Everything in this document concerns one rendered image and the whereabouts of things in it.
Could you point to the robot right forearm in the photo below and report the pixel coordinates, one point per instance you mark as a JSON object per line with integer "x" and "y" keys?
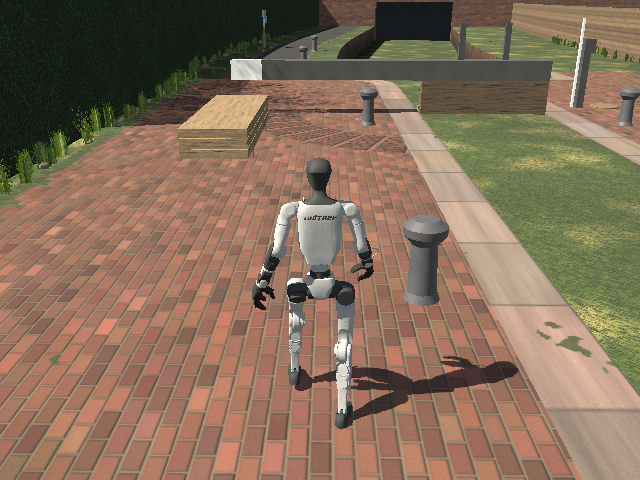
{"x": 366, "y": 257}

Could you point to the left robot upper arm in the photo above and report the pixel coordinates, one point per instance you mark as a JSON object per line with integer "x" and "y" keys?
{"x": 287, "y": 212}

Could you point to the right robot hand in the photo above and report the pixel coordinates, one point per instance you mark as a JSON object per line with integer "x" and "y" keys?
{"x": 367, "y": 274}

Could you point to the robot left thigh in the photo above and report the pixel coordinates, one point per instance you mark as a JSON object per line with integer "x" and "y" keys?
{"x": 296, "y": 293}

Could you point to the right robot upper arm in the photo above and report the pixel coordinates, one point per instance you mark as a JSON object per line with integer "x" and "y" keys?
{"x": 351, "y": 211}

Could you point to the left robot hand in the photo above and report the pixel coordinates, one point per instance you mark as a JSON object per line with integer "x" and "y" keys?
{"x": 257, "y": 295}

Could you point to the robot left forearm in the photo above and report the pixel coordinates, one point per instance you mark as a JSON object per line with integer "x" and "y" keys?
{"x": 268, "y": 269}

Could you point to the left robot foot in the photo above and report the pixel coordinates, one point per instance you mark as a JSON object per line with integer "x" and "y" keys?
{"x": 294, "y": 378}

